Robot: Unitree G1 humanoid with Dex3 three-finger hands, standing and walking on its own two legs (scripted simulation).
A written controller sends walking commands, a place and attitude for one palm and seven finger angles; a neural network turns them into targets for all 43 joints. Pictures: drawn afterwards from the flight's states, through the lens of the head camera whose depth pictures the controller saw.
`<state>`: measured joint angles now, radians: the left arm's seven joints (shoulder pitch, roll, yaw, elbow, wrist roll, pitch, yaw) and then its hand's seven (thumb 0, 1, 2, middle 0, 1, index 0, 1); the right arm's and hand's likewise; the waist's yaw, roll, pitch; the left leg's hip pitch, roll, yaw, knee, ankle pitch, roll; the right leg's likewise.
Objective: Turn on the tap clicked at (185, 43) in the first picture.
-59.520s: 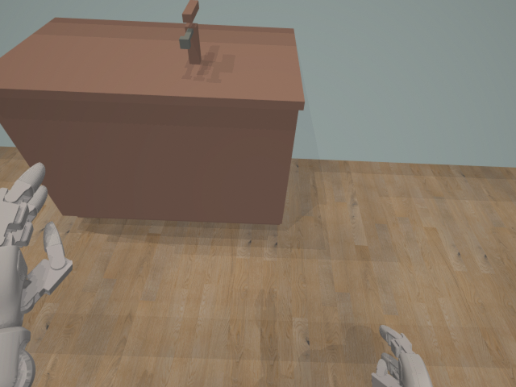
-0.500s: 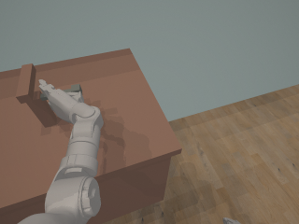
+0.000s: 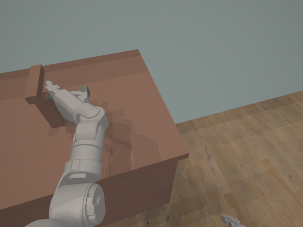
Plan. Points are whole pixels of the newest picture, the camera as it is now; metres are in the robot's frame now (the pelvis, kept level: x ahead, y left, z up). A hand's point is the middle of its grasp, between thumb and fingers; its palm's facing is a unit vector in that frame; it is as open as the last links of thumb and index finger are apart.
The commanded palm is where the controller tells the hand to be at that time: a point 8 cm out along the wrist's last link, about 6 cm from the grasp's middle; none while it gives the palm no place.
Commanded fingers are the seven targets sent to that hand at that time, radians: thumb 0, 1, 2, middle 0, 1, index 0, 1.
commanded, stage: lift the hand up off the lever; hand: left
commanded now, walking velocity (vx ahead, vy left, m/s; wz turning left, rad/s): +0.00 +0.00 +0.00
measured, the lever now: (84, 92) +0.46 +0.22 +0.11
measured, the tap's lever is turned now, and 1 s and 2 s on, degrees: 85 75 67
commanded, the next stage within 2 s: draw the hand back beside the body in 1.10 s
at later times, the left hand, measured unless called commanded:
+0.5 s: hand (85, 96) +0.42 +0.20 +0.13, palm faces +0.82 -0.56 -0.07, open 7.8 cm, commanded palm +0.36 +0.22 +0.17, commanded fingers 0.00 0.90 0.90 -0.15 -0.15 -0.15 -0.15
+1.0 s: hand (82, 100) +0.40 +0.20 +0.13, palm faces +0.79 -0.61 -0.04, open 7.7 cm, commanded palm +0.35 +0.22 +0.19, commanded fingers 0.00 0.90 0.90 -0.15 -0.15 -0.15 -0.15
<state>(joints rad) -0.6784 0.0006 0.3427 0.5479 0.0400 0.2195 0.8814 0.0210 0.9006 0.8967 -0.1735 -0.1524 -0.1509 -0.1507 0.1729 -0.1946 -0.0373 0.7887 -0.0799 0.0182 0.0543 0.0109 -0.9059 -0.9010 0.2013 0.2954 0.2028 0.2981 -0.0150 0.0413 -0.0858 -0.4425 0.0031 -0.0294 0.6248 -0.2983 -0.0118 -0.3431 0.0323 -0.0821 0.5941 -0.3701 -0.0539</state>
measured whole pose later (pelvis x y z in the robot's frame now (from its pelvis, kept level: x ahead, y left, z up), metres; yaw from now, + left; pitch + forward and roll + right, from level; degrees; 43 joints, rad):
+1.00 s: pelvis +0.01 -0.01 +0.01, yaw -1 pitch +3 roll +1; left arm -0.49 -0.02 0.34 0.26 -0.03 0.37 0.77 0.02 0.90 0.90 -0.23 -0.18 -0.17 -0.16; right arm 0.11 -0.20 -0.03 0.78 -0.04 -0.03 0.02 0.01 -0.91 -0.90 0.20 0.30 0.20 0.30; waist 0.02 0.04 -0.05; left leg -0.30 0.02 0.00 0.54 -0.29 -0.03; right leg -0.22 0.05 -0.06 0.52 -0.36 -0.07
